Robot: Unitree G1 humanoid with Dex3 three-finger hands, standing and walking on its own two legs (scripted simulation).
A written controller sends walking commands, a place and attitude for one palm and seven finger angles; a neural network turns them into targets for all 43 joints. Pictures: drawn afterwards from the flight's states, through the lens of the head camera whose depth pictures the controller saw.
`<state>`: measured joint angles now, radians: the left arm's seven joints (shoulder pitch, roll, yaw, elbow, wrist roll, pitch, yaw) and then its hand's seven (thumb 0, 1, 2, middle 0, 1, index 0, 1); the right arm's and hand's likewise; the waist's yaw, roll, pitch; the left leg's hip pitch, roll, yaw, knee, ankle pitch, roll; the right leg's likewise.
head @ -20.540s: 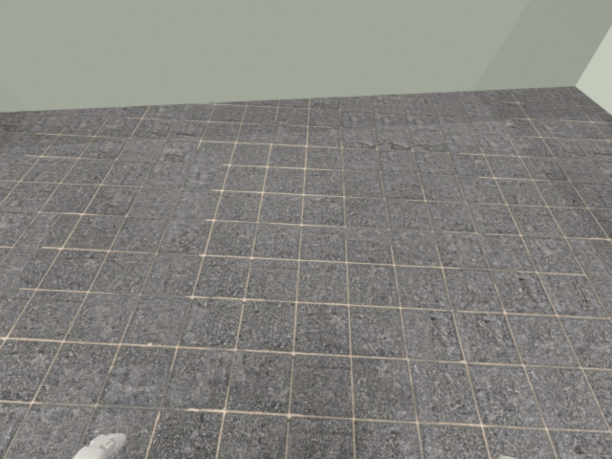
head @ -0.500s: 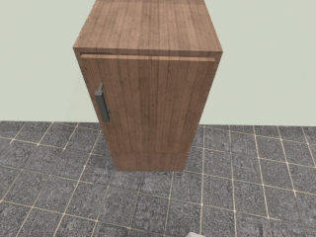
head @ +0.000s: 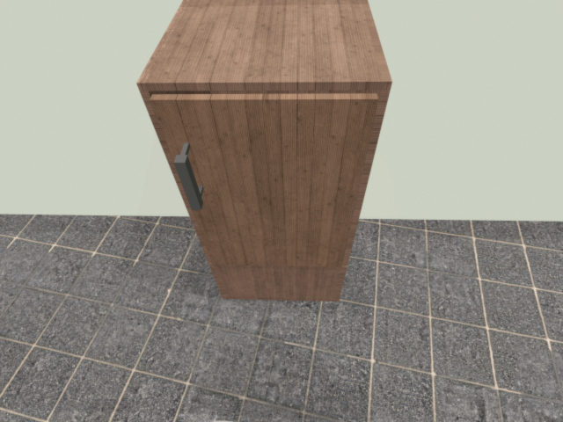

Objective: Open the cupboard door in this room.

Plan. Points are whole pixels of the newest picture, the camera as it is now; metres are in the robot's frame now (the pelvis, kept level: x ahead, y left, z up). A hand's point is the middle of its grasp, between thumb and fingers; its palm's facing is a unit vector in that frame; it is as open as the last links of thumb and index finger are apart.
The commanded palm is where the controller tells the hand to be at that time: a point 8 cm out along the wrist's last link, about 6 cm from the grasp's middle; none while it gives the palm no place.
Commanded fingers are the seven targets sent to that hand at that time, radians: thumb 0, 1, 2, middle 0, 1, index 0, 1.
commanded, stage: come to a stop and stand still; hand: left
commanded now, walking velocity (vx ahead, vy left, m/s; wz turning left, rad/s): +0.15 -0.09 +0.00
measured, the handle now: (191, 177) +0.56 +0.25 -0.04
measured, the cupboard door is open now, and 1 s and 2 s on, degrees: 0 0 0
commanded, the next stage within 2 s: look again from close up in 0.34 s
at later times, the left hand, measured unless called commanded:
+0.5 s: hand out of the picture +0.04 +0.20 -0.19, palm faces -0.06 -0.98 -0.19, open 7.4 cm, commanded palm none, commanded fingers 0.00 0.90 0.90 -0.20 -0.30 -0.20 -0.30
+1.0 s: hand out of the picture +0.01 +0.16 -0.18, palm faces +0.01 -0.98 -0.21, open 7.3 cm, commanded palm +0.10 +0.21 -0.07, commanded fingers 0.00 0.88 0.89 -0.20 -0.31 -0.20 -0.31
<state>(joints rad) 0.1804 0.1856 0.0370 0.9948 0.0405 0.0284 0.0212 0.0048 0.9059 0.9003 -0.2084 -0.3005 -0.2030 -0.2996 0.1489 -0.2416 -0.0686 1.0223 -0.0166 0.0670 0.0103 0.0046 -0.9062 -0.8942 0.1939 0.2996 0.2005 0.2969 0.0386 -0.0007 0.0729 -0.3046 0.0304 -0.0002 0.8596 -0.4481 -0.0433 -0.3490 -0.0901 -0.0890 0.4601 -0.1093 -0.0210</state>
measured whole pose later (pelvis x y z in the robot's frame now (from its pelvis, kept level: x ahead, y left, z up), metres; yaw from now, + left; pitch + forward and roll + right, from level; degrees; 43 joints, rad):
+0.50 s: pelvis +0.00 +0.01 -0.01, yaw -2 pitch +3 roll +0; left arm 0.21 0.19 0.03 1.08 0.02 -0.01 0.00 0.01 0.91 0.90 -0.20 -0.30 -0.20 -0.30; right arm 0.38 -0.12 -0.02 1.11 -0.02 -0.01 -0.03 0.01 -0.90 -0.89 0.20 0.30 0.21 0.30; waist -0.03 -0.02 0.05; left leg -0.21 0.04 0.04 0.55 -0.37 -0.02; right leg -0.31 -0.04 -0.04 0.59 -0.24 0.01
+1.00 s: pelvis +0.00 -0.01 +0.00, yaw -1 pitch -2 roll +0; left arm 0.30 0.15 0.00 1.10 0.02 -0.01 0.03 0.01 0.92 0.90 -0.20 -0.30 -0.20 -0.30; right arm 0.26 -0.17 -0.01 1.08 -0.02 0.00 -0.03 0.01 -0.93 -0.89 0.20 0.30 0.20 0.30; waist -0.01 0.02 0.01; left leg -0.16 0.04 0.03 0.51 -0.31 -0.03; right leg -0.18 -0.01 -0.07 0.53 -0.31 -0.02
